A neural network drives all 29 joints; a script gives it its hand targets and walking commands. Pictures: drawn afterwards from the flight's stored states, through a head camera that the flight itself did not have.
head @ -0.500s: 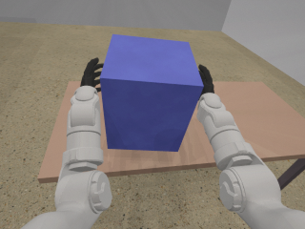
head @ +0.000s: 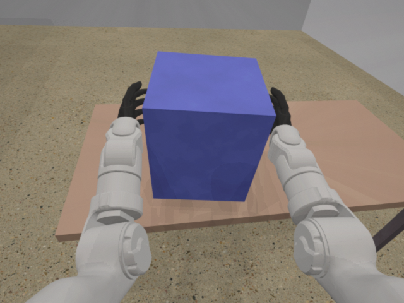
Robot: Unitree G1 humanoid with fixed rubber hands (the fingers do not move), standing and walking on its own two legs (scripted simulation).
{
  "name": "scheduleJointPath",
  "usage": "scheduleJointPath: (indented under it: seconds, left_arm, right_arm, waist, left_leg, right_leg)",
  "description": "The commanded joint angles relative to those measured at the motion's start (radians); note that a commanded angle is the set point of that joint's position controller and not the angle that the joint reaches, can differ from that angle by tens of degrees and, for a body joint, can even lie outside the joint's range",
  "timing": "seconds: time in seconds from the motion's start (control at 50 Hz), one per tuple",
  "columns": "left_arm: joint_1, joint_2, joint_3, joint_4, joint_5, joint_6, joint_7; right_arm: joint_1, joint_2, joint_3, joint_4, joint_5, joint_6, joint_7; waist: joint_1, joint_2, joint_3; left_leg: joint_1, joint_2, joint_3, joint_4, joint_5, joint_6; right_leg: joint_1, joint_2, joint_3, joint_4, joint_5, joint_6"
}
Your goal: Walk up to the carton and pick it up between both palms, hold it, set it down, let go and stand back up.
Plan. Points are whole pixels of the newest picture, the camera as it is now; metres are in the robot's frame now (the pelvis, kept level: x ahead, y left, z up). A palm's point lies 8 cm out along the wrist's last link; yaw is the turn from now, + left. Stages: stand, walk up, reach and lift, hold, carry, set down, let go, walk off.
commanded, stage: set down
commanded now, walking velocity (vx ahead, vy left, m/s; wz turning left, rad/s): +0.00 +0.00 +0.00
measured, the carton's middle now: (203, 130) +0.43 +0.02 +0.15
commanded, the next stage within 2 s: none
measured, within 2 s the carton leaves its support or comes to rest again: neither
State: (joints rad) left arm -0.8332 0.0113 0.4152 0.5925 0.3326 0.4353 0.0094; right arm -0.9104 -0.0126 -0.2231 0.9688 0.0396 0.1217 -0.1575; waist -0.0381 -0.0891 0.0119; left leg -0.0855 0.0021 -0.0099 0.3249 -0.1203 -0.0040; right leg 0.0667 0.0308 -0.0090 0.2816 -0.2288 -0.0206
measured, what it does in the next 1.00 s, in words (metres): stands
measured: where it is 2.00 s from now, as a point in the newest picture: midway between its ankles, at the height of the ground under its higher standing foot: outside the picture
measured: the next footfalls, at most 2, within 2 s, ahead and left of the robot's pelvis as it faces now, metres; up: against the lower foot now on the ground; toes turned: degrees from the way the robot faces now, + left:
none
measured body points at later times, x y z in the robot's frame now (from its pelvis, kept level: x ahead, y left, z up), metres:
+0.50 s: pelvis +0.00 +0.00 +0.00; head -0.02 +0.04 +0.45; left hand +0.42 +0.17 +0.14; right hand +0.42 -0.13 +0.16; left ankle +0.05 +0.12 -0.75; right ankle -0.04 -0.10 -0.75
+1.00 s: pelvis +0.01 +0.00 +0.00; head +0.02 +0.03 +0.45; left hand +0.43 +0.17 +0.11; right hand +0.43 -0.14 +0.12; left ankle +0.05 +0.12 -0.75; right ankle -0.04 -0.10 -0.75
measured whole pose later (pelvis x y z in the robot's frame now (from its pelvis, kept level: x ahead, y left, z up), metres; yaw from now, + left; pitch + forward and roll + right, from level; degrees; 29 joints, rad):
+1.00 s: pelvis +0.01 +0.00 +0.00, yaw -2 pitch +0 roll +0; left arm -0.79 -0.03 0.48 0.76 0.35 0.21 0.01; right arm -0.82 0.07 -0.49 0.96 -0.25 -0.03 -0.09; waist 0.02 -0.09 0.00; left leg -0.18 0.01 0.02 0.28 -0.11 -0.01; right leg -0.04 0.03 0.02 0.27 -0.22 -0.02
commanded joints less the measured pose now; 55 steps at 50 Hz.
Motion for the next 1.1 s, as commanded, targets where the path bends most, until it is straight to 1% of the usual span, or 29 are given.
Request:
scheduleJointPath:
  seconds: [0.0, 0.02, 0.06, 0.1, 0.16, 0.2, 0.22, 0.24, 0.26, 0.3, 0.32, 0.36, 0.38, 0.44, 0.46, 0.52, 0.56, 0.64, 0.68, 0.74, 0.78, 0.8, 0.84, 0.86, 0.9, 0.94, 0.98, 1.02, 1.08]
  left_arm:
    - [-0.662, -0.538, -0.352, -0.043, -0.103, -0.040, -0.157]
    - [-0.692, -0.539, -0.364, -0.060, -0.115, -0.055, -0.156]
    - [-0.730, -0.569, -0.400, -0.099, -0.135, -0.087, -0.147]
    - [-0.745, -0.590, -0.411, -0.069, -0.142, -0.105, -0.137]
    - [-0.752, -0.599, -0.428, -0.064, -0.147, -0.130, -0.128]
    - [-0.717, -0.578, -0.400, -0.004, -0.125, -0.126, -0.130]
    - [-0.704, -0.578, -0.407, -0.008, -0.122, -0.128, -0.132]
    - [-0.691, -0.571, -0.387, 0.004, -0.112, -0.130, -0.134]
    - [-0.695, -0.563, -0.385, 0.011, -0.109, -0.132, -0.137]
    - [-0.681, -0.545, -0.347, 0.047, -0.101, -0.133, -0.145]
    - [-0.691, -0.536, -0.330, 0.053, -0.090, -0.136, -0.146]
    - [-0.691, -0.534, -0.306, 0.059, -0.081, -0.145, -0.145]
    - [-0.705, -0.533, -0.308, 0.055, -0.077, -0.155, -0.141]
    - [-0.712, -0.549, -0.322, 0.035, -0.071, -0.187, -0.122]
    - [-0.711, -0.572, -0.322, 0.030, -0.075, -0.195, -0.116]
    - [-0.692, -0.560, -0.322, 0.048, -0.071, -0.210, -0.114]
    - [-0.703, -0.540, -0.296, 0.064, -0.062, -0.218, -0.117]
    - [-0.699, -0.539, -0.291, 0.095, -0.053, -0.224, -0.124]
    - [-0.692, -0.533, -0.284, 0.086, -0.060, -0.232, -0.122]
    - [-0.662, -0.562, -0.301, 0.072, -0.051, -0.233, -0.121]
    - [-0.658, -0.564, -0.304, 0.083, -0.056, -0.239, -0.117]
    - [-0.650, -0.558, -0.296, 0.082, -0.052, -0.245, -0.117]
    - [-0.627, -0.544, -0.267, 0.123, -0.028, -0.245, -0.119]
    - [-0.622, -0.549, -0.266, 0.115, -0.025, -0.243, -0.121]
    - [-0.601, -0.547, -0.242, 0.129, -0.025, -0.243, -0.128]
    - [-0.619, -0.564, -0.258, 0.122, -0.021, -0.258, -0.122]
    - [-0.629, -0.560, -0.256, 0.103, -0.026, -0.274, -0.115]
    - [-0.634, -0.548, -0.269, 0.098, -0.031, -0.290, -0.112]
    - [-0.644, -0.548, -0.269, 0.114, -0.029, -0.311, -0.107]
  right_arm:
    - [-0.788, 0.491, 0.205, -0.276, -0.004, -0.103, 0.115]
    - [-0.792, 0.510, 0.210, -0.284, -0.014, -0.110, 0.114]
    - [-0.800, 0.527, 0.214, -0.287, -0.023, -0.130, 0.118]
    - [-0.826, 0.532, 0.204, -0.301, -0.033, -0.141, 0.120]
    - [-0.794, 0.534, 0.189, -0.259, -0.051, -0.151, 0.127]
    - [-0.774, 0.510, 0.162, -0.222, -0.070, -0.148, 0.128]
    - [-0.741, 0.510, 0.160, -0.202, -0.075, -0.147, 0.129]
    - [-0.731, 0.509, 0.156, -0.207, -0.083, -0.149, 0.129]
    - [-0.722, 0.510, 0.140, -0.183, -0.095, -0.146, 0.131]
    - [-0.703, 0.507, 0.110, -0.167, -0.105, -0.143, 0.137]
    - [-0.698, 0.511, 0.086, -0.138, -0.113, -0.137, 0.141]
    - [-0.729, 0.509, 0.086, -0.166, -0.124, -0.146, 0.150]
    - [-0.729, 0.523, 0.083, -0.164, -0.133, -0.153, 0.154]
    - [-0.731, 0.543, 0.101, -0.186, -0.135, -0.180, 0.168]
    - [-0.764, 0.549, 0.105, -0.209, -0.141, -0.196, 0.172]
    - [-0.738, 0.546, 0.096, -0.199, -0.161, -0.207, 0.178]
    - [-0.722, 0.543, 0.081, -0.188, -0.189, -0.200, 0.183]
    - [-0.691, 0.537, 0.033, -0.147, -0.231, -0.203, 0.195]
    - [-0.658, 0.547, 0.021, -0.147, -0.242, -0.208, 0.196]
    - [-0.640, 0.538, 0.022, -0.151, -0.248, -0.220, 0.194]
    - [-0.645, 0.524, 0.027, -0.155, -0.249, -0.229, 0.198]
    - [-0.634, 0.538, 0.034, -0.155, -0.256, -0.233, 0.197]
    - [-0.623, 0.529, 0.010, -0.136, -0.274, -0.229, 0.201]
    - [-0.609, 0.520, -0.005, -0.125, -0.282, -0.229, 0.201]
    - [-0.609, 0.525, -0.015, -0.145, -0.298, -0.232, 0.203]
    - [-0.651, 0.544, -0.001, -0.186, -0.294, -0.251, 0.208]
    - [-0.645, 0.579, 0.032, -0.200, -0.289, -0.258, 0.209]
    - [-0.611, 0.574, 0.026, -0.177, -0.297, -0.259, 0.210]
    - [-0.623, 0.576, 0.034, -0.184, -0.310, -0.266, 0.214]
  waist:
    - [0.005, 0.112, -0.456]
    - [0.007, 0.110, -0.482]
    - [-0.013, 0.113, -0.574]
    - [-0.010, 0.128, -0.584]
    - [-0.018, 0.139, -0.593]
    - [-0.011, 0.143, -0.516]
    - [-0.021, 0.147, -0.528]
    - [-0.011, 0.142, -0.533]
    - [-0.018, 0.147, -0.521]
    - [0.000, 0.141, -0.480]
    - [-0.002, 0.153, -0.464]
    - [0.021, 0.140, -0.477]
    - [0.019, 0.147, -0.493]
    - [0.042, 0.174, -0.574]
    - [0.054, 0.160, -0.601]
    - [0.054, 0.148, -0.599]
    - [0.050, 0.124, -0.583]
    - [0.047, 0.137, -0.579]
    - [0.040, 0.126, -0.577]
    - [0.033, 0.135, -0.583]
    - [0.041, 0.147, -0.614]
    - [0.046, 0.130, -0.628]
    - [0.049, 0.127, -0.563]
    - [0.038, 0.127, -0.554]
    - [0.048, 0.109, -0.550]
    - [0.064, 0.128, -0.612]
    - [0.081, 0.110, -0.634]
    - [0.065, 0.121, -0.645]
    - [0.078, 0.118, -0.681]
  left_leg:
    - [0.305, -0.013, 0.068, 0.010, 0.266, -0.016]
    - [0.296, -0.018, 0.069, 0.018, 0.278, -0.020]
    - [0.344, -0.009, 0.062, 0.039, 0.354, -0.034]
    - [0.355, -0.013, 0.062, 0.042, 0.348, -0.039]
    - [0.378, -0.007, 0.058, 0.051, 0.382, -0.050]
    - [0.357, -0.004, 0.064, 0.047, 0.349, -0.049]
    - [0.357, -0.005, 0.068, 0.043, 0.343, -0.053]
    - [0.352, -0.003, 0.066, 0.039, 0.342, -0.050]
    - [0.335, -0.007, 0.067, 0.032, 0.329, -0.048]
    - [0.286, -0.010, 0.073, 0.010, 0.261, -0.039]
    - [0.265, -0.010, 0.079, 0.003, 0.224, -0.037]
    - [0.248, -0.010, 0.089, -0.009, 0.202, -0.030]
    - [0.252, -0.011, 0.090, -0.010, 0.218, -0.027]
    - [0.281, -0.011, 0.093, 0.010, 0.311, -0.041]
    - [0.297, -0.008, 0.092, 0.027, 0.360, -0.049]
    - [0.287, -0.011, 0.097, 0.028, 0.356, -0.044]
    - [0.247, -0.010, 0.106, 0.002, 0.272, -0.030]
    - [0.233, -0.008, 0.118, -0.010, 0.242, -0.030]
    - [0.255, -0.007, 0.114, -0.004, 0.264, -0.034]
    - [0.303, -0.003, 0.109, 0.024, 0.396, -0.050]
    - [0.333, 0.005, 0.103, 0.033, 0.430, -0.058]
    - [0.328, 0.006, 0.105, 0.039, 0.445, -0.057]
    - [0.303, 0.003, 0.118, 0.031, 0.415, -0.053]
    - [0.287, 0.004, 0.116, 0.025, 0.415, -0.053]
    - [0.278, 0.007, 0.120, 0.013, 0.376, -0.047]
    - [0.272, 0.006, 0.125, 0.017, 0.397, -0.044]
    - [0.235, -0.003, 0.129, 0.024, 0.424, -0.036]
    - [0.230, -0.001, 0.129, 0.029, 0.446, -0.039]
    - [0.227, 0.001, 0.128, 0.032, 0.435, -0.036]
  right_leg:
    - [-0.099, -0.005, -0.076, -0.040, 0.364, 0.088]
    - [-0.089, -0.003, -0.079, -0.038, 0.382, 0.095]
    - [-0.101, 0.009, -0.087, -0.025, 0.427, 0.086]
    - [-0.121, 0.006, -0.085, -0.031, 0.404, 0.082]
    - [-0.143, 0.013, -0.093, -0.035, 0.408, 0.079]
    - [-0.160, 0.009, -0.091, -0.043, 0.366, 0.079]
    - [-0.153, 0.006, -0.088, -0.042, 0.369, 0.073]
    - [-0.145, 0.005, -0.088, -0.043, 0.383, 0.074]
    - [-0.146, 0.001, -0.086, -0.042, 0.378, 0.075]
    - [-0.137, -0.012, -0.077, -0.050, 0.339, 0.080]
    - [-0.128, -0.017, -0.074, -0.052, 0.315, 0.077]
    - [-0.116, -0.015, -0.076, -0.042, 0.312, 0.082]
    - [-0.113, -0.017, -0.078, -0.040, 0.328, 0.083]
    - [-0.101, -0.014, -0.077, -0.028, 0.393, 0.078]
    - [-0.100, -0.004, -0.087, -0.020, 0.417, 0.079]
    - [-0.100, -0.008, -0.083, -0.021, 0.438, 0.082]
    - [-0.096, -0.012, -0.079, -0.022, 0.407, 0.087]
    - [-0.115, -0.015, -0.077, -0.024, 0.378, 0.080]
    - [-0.120, -0.012, -0.081, -0.025, 0.392, 0.081]
    - [-0.131, 0.000, -0.090, -0.017, 0.461, 0.083]
    - [-0.155, 0.000, -0.093, -0.028, 0.444, 0.074]
    - [-0.144, 0.002, -0.093, -0.026, 0.465, 0.077]
    - [-0.158, -0.002, -0.089, -0.032, 0.438, 0.078]
    - [-0.148, -0.006, -0.091, -0.028, 0.442, 0.079]
    - [-0.131, -0.007, -0.089, -0.027, 0.429, 0.080]
    - [-0.129, -0.010, -0.086, -0.017, 0.449, 0.079]
    - [-0.087, -0.015, -0.079, 0.001, 0.522, 0.085]
    - [-0.073, -0.017, -0.076, 0.012, 0.561, 0.088]
    - [-0.090, -0.016, -0.074, 0.016, 0.561, 0.090]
